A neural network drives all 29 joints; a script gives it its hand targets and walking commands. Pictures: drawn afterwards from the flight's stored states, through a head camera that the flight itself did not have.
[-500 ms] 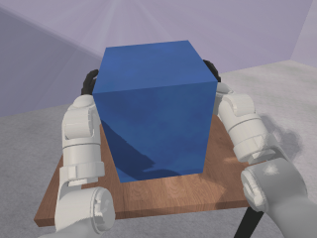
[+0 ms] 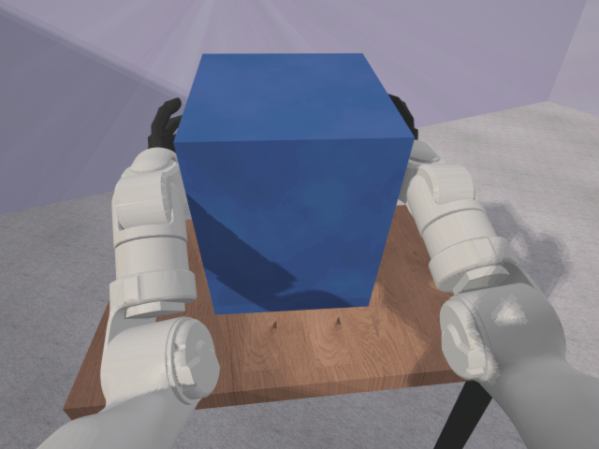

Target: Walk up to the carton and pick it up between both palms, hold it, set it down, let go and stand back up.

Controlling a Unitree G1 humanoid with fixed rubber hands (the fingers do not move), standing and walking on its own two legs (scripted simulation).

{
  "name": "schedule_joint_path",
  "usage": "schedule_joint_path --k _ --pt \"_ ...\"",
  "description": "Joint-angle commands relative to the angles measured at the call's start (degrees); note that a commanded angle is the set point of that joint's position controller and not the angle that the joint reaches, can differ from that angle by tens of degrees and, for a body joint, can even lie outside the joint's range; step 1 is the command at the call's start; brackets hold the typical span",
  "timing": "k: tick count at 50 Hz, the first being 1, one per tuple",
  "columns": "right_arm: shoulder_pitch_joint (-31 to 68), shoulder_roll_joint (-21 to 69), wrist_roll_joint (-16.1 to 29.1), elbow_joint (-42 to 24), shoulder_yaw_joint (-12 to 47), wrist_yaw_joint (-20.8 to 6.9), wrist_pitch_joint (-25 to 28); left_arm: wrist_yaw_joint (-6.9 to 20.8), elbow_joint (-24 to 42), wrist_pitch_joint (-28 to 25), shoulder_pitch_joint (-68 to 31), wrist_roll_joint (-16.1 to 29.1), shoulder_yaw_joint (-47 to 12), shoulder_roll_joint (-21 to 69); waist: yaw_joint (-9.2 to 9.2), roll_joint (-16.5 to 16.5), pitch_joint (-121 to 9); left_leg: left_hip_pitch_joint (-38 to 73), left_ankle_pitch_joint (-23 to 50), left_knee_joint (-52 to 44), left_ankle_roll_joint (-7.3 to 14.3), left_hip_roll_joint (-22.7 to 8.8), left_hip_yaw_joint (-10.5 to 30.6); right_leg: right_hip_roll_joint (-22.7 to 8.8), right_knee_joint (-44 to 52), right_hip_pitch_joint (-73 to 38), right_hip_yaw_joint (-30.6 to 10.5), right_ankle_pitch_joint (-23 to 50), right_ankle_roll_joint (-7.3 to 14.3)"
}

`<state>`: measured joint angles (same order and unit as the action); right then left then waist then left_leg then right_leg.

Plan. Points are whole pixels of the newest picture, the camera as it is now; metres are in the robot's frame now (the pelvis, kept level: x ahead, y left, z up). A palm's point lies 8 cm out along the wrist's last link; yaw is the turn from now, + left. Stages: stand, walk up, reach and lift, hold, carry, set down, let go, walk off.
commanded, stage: set down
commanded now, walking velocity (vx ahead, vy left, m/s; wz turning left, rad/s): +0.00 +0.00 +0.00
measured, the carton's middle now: (288, 184) +0.37 +0.00 +0.25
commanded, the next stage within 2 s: none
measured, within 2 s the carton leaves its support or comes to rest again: neither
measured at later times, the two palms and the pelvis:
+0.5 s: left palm (172, 208) +0.39 +0.15 +0.21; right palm (383, 205) +0.39 -0.14 +0.19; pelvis +0.01 +0.00 +0.00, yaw +2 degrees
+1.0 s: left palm (187, 226) +0.41 +0.14 +0.17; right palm (384, 219) +0.40 -0.15 +0.16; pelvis +0.01 +0.00 +0.00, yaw +0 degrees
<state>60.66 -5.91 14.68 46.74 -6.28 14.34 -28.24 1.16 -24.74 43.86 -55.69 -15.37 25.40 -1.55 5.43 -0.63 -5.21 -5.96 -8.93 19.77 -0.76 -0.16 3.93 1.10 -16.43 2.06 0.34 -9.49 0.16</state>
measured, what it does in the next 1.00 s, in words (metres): stands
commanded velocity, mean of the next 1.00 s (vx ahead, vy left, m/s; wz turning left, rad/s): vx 0.00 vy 0.00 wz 0.00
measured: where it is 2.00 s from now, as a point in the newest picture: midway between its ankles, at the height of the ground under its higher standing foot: outside the picture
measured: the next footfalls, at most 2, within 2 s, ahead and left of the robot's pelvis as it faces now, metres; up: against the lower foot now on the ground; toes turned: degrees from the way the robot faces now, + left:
none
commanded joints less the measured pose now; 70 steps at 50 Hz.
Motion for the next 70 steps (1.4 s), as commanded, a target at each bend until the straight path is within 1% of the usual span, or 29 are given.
schedule_joint_path --k 1,6,10,12,14,16,17,18,21,22,24,26,27,29,31,32,35,38,41,43,44,48,54,56,60,62,63,67,70 --pt "42.68 34.5 2.31 -14.94 11.33 -7.39 7.74 8.69 0.62 -6.96 -37.76 4.62 -19.85 29.08 -0.03 0.41 -17.28 8.28 7.76 -2.32 -0.55 2.93 -4.75 2.6 2.03 -5.63 4.46 8.33 -2.98" --pt "38.98 33.55 -0.69 -17.63 13.55 -7.62 16.24 9.83 0.8 -10.87 -28.2 1.92 -20.32 30.33 -1.56 -0.16 -17.24 10.43 14.99 -1.32 0.17 3.26 -5.4 2.29 1.09 -9.92 5.13 17.3 -3.9" --pt "36.17 33.39 -0.35 -22.96 17.52 -7.53 20.62 9.93 6.24 -11.93 -24.33 2.8 -25.93 32.48 -0.38 0.65 -18.24 14.59 22.76 0.85 -0.55 3.37 -5.18 2.63 0.83 -10.97 5.93 23.59 -4.05" --pt "36.27 34.48 -0.95 -25.87 18.23 -7.55 22.04 9.34 9.94 -13.14 -25.68 4.51 -29.72 33.69 0.77 0.6 -21.33 16.22 23.06 1.83 -0.81 3.08 -4.66 2.38 0.34 -11.1 5.71 23.75 -3.82" --pt "38.02 35.38 0.23 -30.14 22.17 -7.63 23.59 8.35 14.12 -14.44 -27.57 6.58 -34.34 36.03 -0.23 1.37 -24.83 16.81 25.43 3.33 -1.33 3.14 -4.63 2.31 -0.49 -10.6 5.76 24.45 -3.73" --pt "37.65 34.97 -0.64 -31.47 21.44 -7.41 24.67 7.35 15.0 -15.52 -27.38 7.63 -36.6 37.08 1.08 1.87 -25.61 17.51 25.74 3.6 -1.86 2.82 -3.9 2.57 -0.29 -9.39 5.89 24.24 -3.63" --pt "37.11 35.01 -0.51 -31.06 22.66 -7.24 24.7 7.08 15.65 -15.68 -27.27 7.54 -37.07 37.1 0.49 1.65 -24.64 17.73 25.96 3.39 -1.56 2.79 -3.82 2.55 0.34 -8.83 6.1 23.67 -3.51" --pt "37.31 34.72 -1.0 -30.55 20.82 -7.38 25.07 6.93 14.56 -15.84 -28.22 7.25 -37.19 37.04 1.52 2.95 -24.19 17.92 24.59 3.48 -2.5 2.74 -4.02 2.42 0.35 -8.67 6.36 21.88 -3.37" --pt "34.15 33.79 -2.76 -27.5 19.32 -7.68 24.67 6.89 12.22 -15.49 -25.19 6.01 -35.73 36.83 0.51 1.88 -20.53 16.27 19.68 1.12 -1.86 2.37 -4.22 2.31 1.47 -7.55 6.65 16.45 -2.63" --pt "34.19 33.35 -3.73 -27.23 17.49 -8.03 24.74 7.01 10.58 -15.16 -24.67 5.67 -35.55 36.76 1.18 2.35 -19.91 15.64 17.77 1.02 -2.21 2.16 -4.32 1.67 1.49 -7.16 6.8 15.42 -2.72" --pt "31.89 32.23 -4.8 -23.15 15.38 -8.68 24.93 7.32 8.73 -15.16 -22.96 3.92 -32.84 35.82 0.75 2.86 -16.07 15.08 15.24 -0.21 -1.89 1.93 -4.65 1.63 2.05 -5.19 6.72 11.15 -2.24" --pt "31.5 31.6 -6.65 -20.94 13.6 -9.4 24.88 7.73 5.58 -14.86 -21.42 2.52 -29.71 34.76 -1.07 1.57 -14.44 13.19 11.88 -1.98 -1.38 1.79 -5.09 1.5 2.74 -5.32 6.75 7.48 -2.37" --pt "32.5 31.37 -7.89 -19.88 12.37 -9.82 25.15 7.82 3.6 -15.04 -21.82 2.1 -28.86 34.74 -0.6 1.56 -13.76 12.83 10.37 -2.17 -1.27 1.77 -5.47 1.3 2.68 -4.81 6.64 6.75 -2.48" --pt "31.34 31.66 -8.34 -18.5 12.24 -10.4 26.01 7.76 3.19 -15.41 -21.37 1.84 -27.6 34.25 -1.76 0.95 -14.71 14.0 11.82 -2.38 -0.84 1.79 -5.45 1.62 2.75 -4.94 6.75 9.23 -2.59" --pt "32.84 31.39 -8.77 -19.75 12.06 -10.72 27.2 7.4 3.82 -16.11 -21.03 1.76 -28.27 35.44 -2.03 1.92 -16.61 13.36 14.96 -1.49 -1.18 1.75 -5.74 1.54 2.24 -6.73 6.7 12.24 -2.75" --pt "31.42 31.28 -8.37 -18.63 12.49 -10.69 27.32 7.08 4.35 -16.37 -19.17 2.15 -27.95 34.92 -2.13 0.05 -17.84 14.77 16.99 -1.21 -1.03 1.52 -5.58 2.17 2.21 -6.31 6.66 14.05 -2.66" --pt "31.34 32.17 -8.54 -19.15 13.47 -11.07 28.12 6.33 3.77 -17.66 -19.18 2.79 -28.75 35.4 -2.16 -0.24 -19.25 15.61 19.54 -0.34 -1.51 1.41 -5.52 2.19 1.71 -6.77 6.18 16.55 -2.76" --pt "31.81 31.94 -9.53 -17.1 11.98 -11.23 28.52 6.0 3.43 -18.87 -21.49 3.78 -29.74 35.67 -1.44 0.85 -17.55 14.32 15.59 -1.09 -1.75 1.57 -5.7 1.89 2.18 -5.7 6.39 12.99 -2.84" --pt "33.38 32.94 -11.18 -15.84 10.72 -11.9 29.01 5.12 3.41 -20.11 -24.89 3.95 -30.35 37.15 -2.01 1.89 -19.98 14.51 13.43 -1.51 -1.89 1.43 -6.09 1.56 2.17 -4.7 6.94 11.7 -2.52" --pt "31.24 32.15 -12.41 -13.3 8.32 -12.08 29.22 5.05 1.21 -20.43 -23.86 2.95 -29.27 36.45 -0.91 1.88 -18.42 12.63 11.1 -2.1 -1.75 1.46 -6.17 1.21 2.44 -4.57 6.19 10.59 -2.66" --pt "30.98 33.74 -13.16 -12.81 8.21 -12.15 29.67 4.94 1.99 -20.91 -24.5 2.86 -29.04 36.6 -1.89 2.73 -19.87 13.09 12.04 -1.89 -1.8 1.43 -6.31 1.24 1.93 -5.16 6.56 11.7 -2.3" --pt "30.35 34.04 -12.89 -12.64 9.05 -12.19 29.67 4.67 -0.2 -21.77 -22.1 2.78 -28.01 36.4 -2.75 0.26 -19.69 11.18 13.32 -1.76 -1.32 1.59 -6.25 0.99 1.01 -7.48 5.86 16.93 -2.96" --pt "30.62 34.24 -12.2 -14.98 11.87 -11.82 30.64 4.59 0.75 -22.87 -21.29 2.92 -28.71 36.91 -2.19 -0.19 -23.22 11.27 19.46 0.07 -1.7 1.8 -5.93 1.05 -0.73 -9.56 5.5 26.22 -3.86" --pt "29.65 34.98 -12.45 -14.79 11.2 -11.86 30.53 4.49 0.48 -23.07 -20.62 2.89 -29.24 37.44 -2.4 1.23 -22.81 10.69 19.47 -0.22 -2.03 1.6 -6.01 1.1 -0.26 -10.32 5.52 25.22 -3.3" --pt "28.49 34.9 -13.94 -11.81 9.13 -12.63 29.89 4.41 -1.36 -23.57 -21.14 2.23 -27.84 35.77 -2.71 -0.89 -21.07 8.73 14.12 -1.84 -1.26 1.53 -6.47 0.64 0.15 -8.55 5.56 20.62 -3.54" --pt "29.26 34.49 -13.83 -12.26 9.01 -13.14 30.36 3.99 -0.86 -24.27 -22.49 2.82 -28.0 36.31 -2.71 0.93 -22.3 9.08 13.45 -1.3 -1.48 1.6 -6.37 0.86 -0.06 -7.34 5.54 19.01 -3.42" --pt "29.17 35.39 -14.07 -11.6 8.9 -13.37 30.46 3.67 -1.26 -24.64 -22.1 2.49 -27.0 35.93 -3.78 0.43 -23.39 9.55 13.98 -1.6 -1.14 1.44 -6.05 1.08 0.05 -7.2 5.38 19.54 -3.33" --pt "28.64 34.9 -15.77 -9.94 7.13 -13.74 30.96 3.12 -3.01 -25.4 -21.77 2.21 -26.99 37.58 -3.18 1.85 -21.86 10.25 15.22 -1.14 -1.82 1.16 -6.33 0.78 0.16 -5.4 5.75 19.2 -3.13" --pt "26.72 34.87 -17.9 -7.34 4.9 -14.15 31.35 3.24 -4.59 -26.15 -21.73 1.4 -25.76 36.65 -2.68 0.66 -21.91 10.5 14.7 -1.59 -1.74 1.04 -6.66 1.17 0.47 -4.87 6.01 19.27 -3.1"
